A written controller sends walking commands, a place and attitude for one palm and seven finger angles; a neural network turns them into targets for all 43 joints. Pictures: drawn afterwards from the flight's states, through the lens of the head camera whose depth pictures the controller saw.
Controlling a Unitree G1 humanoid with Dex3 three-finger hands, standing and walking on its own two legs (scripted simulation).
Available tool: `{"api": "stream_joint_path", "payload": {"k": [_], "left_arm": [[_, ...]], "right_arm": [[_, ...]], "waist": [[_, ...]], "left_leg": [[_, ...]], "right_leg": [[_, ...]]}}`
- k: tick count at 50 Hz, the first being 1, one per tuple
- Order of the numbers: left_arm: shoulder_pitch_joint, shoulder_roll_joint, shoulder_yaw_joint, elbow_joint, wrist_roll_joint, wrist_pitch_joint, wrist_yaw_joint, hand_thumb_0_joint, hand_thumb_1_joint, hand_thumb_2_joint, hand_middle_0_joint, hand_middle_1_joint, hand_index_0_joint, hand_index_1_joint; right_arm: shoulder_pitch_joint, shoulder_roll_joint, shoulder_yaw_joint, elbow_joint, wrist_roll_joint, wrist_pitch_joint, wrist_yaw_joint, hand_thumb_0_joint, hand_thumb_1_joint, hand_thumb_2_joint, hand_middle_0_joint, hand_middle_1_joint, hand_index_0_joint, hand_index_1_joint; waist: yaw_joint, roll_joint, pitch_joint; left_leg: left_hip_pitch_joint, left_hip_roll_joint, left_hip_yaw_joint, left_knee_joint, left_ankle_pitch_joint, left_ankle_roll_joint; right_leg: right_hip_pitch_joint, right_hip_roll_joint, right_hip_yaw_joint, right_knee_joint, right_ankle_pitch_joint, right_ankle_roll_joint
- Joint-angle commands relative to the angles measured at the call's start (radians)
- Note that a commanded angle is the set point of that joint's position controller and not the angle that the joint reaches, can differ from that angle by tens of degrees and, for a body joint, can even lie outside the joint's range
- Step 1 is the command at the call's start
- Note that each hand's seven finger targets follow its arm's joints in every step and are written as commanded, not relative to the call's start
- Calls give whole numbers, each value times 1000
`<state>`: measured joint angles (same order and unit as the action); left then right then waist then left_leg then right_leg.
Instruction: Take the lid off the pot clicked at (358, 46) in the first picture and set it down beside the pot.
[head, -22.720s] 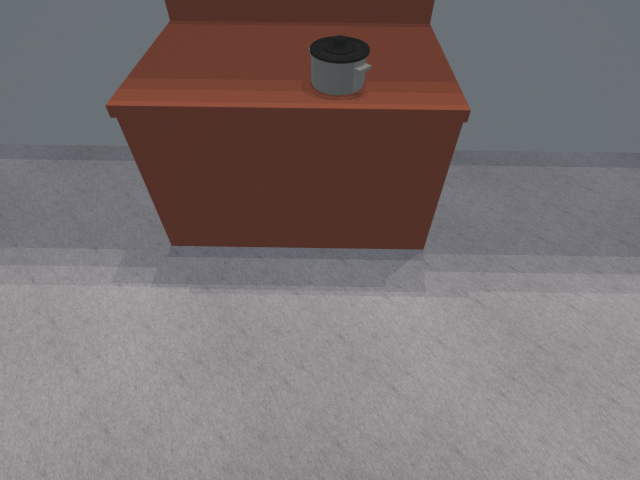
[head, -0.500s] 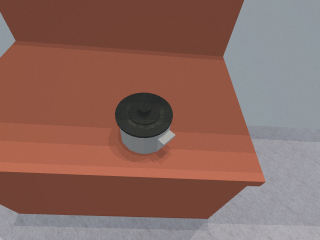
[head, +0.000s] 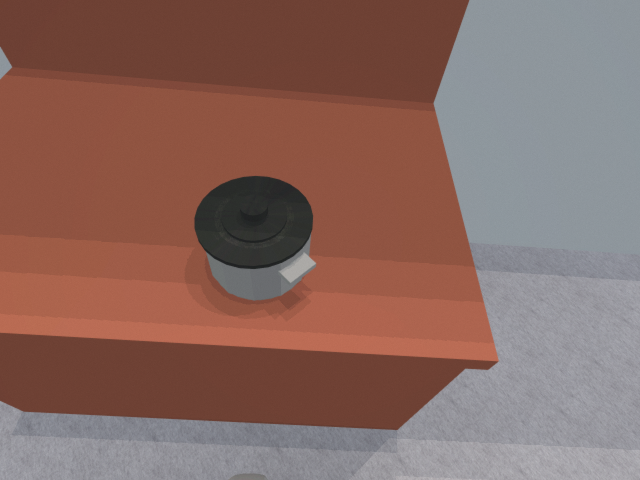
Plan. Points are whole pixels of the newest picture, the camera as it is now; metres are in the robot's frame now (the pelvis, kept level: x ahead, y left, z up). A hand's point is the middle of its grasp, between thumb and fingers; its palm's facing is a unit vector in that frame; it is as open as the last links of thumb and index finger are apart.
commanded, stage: come to a stop and stand still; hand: left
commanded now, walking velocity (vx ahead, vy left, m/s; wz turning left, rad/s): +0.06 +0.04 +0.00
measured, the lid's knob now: (253, 208) +0.47 +0.14 +0.03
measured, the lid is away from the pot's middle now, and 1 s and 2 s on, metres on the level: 0.01 0.01 0.01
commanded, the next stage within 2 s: look again from close up in 1.60 s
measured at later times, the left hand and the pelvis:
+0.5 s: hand out of the picture +0.00 +0.28 -0.18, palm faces -0.02 -0.97 -0.23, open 7.4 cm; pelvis -0.02 +0.09 +0.00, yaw -3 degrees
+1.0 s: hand out of the picture -0.09 +0.31 -0.20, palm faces +0.07 -0.99 -0.11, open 7.4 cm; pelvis -0.02 +0.17 -0.02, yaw -1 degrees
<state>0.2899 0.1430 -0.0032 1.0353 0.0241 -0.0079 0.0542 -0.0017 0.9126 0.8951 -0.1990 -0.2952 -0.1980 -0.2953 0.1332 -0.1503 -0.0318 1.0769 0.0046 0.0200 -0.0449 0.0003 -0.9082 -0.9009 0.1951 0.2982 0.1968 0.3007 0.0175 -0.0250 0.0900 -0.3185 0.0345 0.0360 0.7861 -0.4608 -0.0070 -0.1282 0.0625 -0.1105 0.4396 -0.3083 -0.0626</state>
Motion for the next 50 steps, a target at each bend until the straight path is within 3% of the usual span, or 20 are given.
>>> {"api": "stream_joint_path", "payload": {"k": [1,5,6,7,8,9,11,14,17,23,28,32,38,42,44,45,46,47,49,50], "left_arm": [[52,138,24,-40,-8,-20,4,0,900,900,-200,-300,-200,-300],[92,80,20,-40,-23,-14,4,0,900,900,-200,-300,-200,-300],[195,116,30,18,-7,-41,36,0,900,900,-200,-300,-200,-300],[117,177,31,-36,-6,-41,23,0,900,900,-200,-300,-200,-300],[97,175,22,-55,-1,-38,10,0,900,900,-200,-300,-200,-300],[48,174,22,-62,-1,-31,0,0,900,900,-200,-300,-200,-300],[35,125,22,-82,-1,-24,2,0,900,900,-200,-300,-200,-300],[97,99,12,-64,3,4,-4,0,900,900,-200,-300,-200,-300],[102,95,11,-55,9,24,-9,0,900,900,-200,-300,-200,-300],[125,111,21,-47,5,34,-8,0,900,900,-200,-300,-200,-300],[205,117,23,-17,5,29,1,0,900,900,-200,-300,-200,-300],[202,108,14,-8,-5,8,6,0,900,900,-200,-300,-200,-300],[196,79,8,0,-9,17,5,0,900,900,-200,-300,-200,-300],[330,96,27,37,-9,22,11,0,900,900,-200,-300,-200,-300],[379,119,45,48,-11,14,15,0,900,900,-200,-300,-200,-300],[363,125,57,41,-9,9,18,0,900,900,-200,-300,-200,-300],[223,124,61,4,-7,6,22,0,900,900,-200,-300,-200,-300],[17,113,46,-54,-1,-5,27,0,900,900,-200,-300,-200,-300],[-106,113,42,-110,7,-8,22,0,900,900,-200,-300,-200,-300],[3,76,37,-87,3,10,13,0,900,900,-200,-300,-200,-300]], "right_arm": [[136,-21,14,-10,1,-13,15,0,-900,-900,200,300,200,300],[147,-73,8,-15,-9,-31,7,0,-900,-900,200,300,200,300],[33,-124,-8,-89,-9,-47,5,0,-900,-900,200,300,200,300],[85,-59,-3,-112,-4,-22,14,0,-900,-900,200,300,200,300],[93,-58,0,-123,-9,-18,16,0,-900,-900,200,300,200,300],[111,-50,0,-127,-16,-12,26,0,-900,-900,200,300,200,300],[156,-91,1,-135,-23,-27,29,0,-900,-900,200,300,200,300],[149,-141,7,-155,-25,-42,22,0,-900,-900,200,300,200,300],[168,-142,4,-158,-24,-43,16,0,-900,-900,200,300,200,300],[178,-135,4,-130,-22,-49,14,0,-900,-900,200,300,200,300],[189,-119,4,-99,-13,-41,7,0,-900,-900,200,300,200,300],[202,-92,14,-80,0,-34,8,0,-900,-900,200,300,200,300],[221,-101,23,-50,-7,-29,7,0,-900,-900,200,300,200,300],[163,-121,17,-58,-1,-24,0,0,-900,-900,200,300,200,300],[130,-120,9,-70,13,-15,0,0,-900,-900,200,300,200,300],[124,-113,-1,-75,20,-9,2,0,-900,-900,200,300,200,300],[168,-86,-11,-69,22,-6,7,0,-900,-900,200,300,200,300],[265,-69,-18,-55,12,-9,17,0,-900,-900,200,300,200,300],[397,-58,-19,-13,4,-23,40,0,-900,-900,200,300,200,300],[404,-97,-12,-12,-15,-40,35,0,-900,-900,200,300,200,300]], "waist": [[-43,-63,-71],[-9,51,-52],[21,93,-82],[-32,1,-70],[-29,111,-51],[-47,97,-72],[-54,133,-33],[2,217,-26],[7,80,-4],[18,43,-65],[33,73,-56],[1,-37,-71],[-9,-2,3],[51,104,10],[73,21,-7],[62,-88,-27],[-12,-280,-38],[-109,-288,-11],[-173,-73,9],[-117,224,-4]], "left_leg": [[126,1,11,-198,171,8],[218,123,-91,-343,652,81],[181,66,5,-91,486,41],[6,0,-8,-87,52,30],[21,7,-24,-125,39,22],[74,16,-13,-186,97,15],[51,71,-127,-304,223,51],[9,163,-322,-500,190,118],[-9,190,-347,-568,137,144],[64,164,-287,-588,169,-1],[90,105,-209,-574,302,-80],[205,36,-138,-395,426,-73],[182,74,-189,-479,344,-44],[151,42,-164,-532,498,-181],[199,-26,-93,-344,697,-245],[239,-59,-78,-110,645,-230],[264,-17,-168,158,265,-118],[237,18,-244,208,10,-29],[243,58,-258,-182,88,4],[181,117,-358,-434,244,-10]], "right_leg": [[-11,-264,156,-73,718,-69],[-63,-175,132,-50,364,46],[-73,-236,253,-101,841,149],[-6,-283,278,-112,703,125],[-60,-296,284,-109,434,11],[-112,-276,258,-105,169,-65],[-168,-159,162,-12,8,-18],[-144,-68,64,136,-106,21],[-205,-87,92,293,-174,33],[-211,-108,123,314,-150,38],[-99,-98,88,59,-80,30],[-159,-194,177,-69,-14,-49],[-190,-149,123,-32,-93,0],[-96,-119,48,-57,-126,20],[-103,-170,71,-116,-134,-24],[-171,-253,154,-151,-121,-86],[-332,-386,306,-166,-109,-150],[-447,-455,344,-165,-75,-154],[-438,-327,187,89,-29,-44],[-385,-140,90,348,-148,37]]}}
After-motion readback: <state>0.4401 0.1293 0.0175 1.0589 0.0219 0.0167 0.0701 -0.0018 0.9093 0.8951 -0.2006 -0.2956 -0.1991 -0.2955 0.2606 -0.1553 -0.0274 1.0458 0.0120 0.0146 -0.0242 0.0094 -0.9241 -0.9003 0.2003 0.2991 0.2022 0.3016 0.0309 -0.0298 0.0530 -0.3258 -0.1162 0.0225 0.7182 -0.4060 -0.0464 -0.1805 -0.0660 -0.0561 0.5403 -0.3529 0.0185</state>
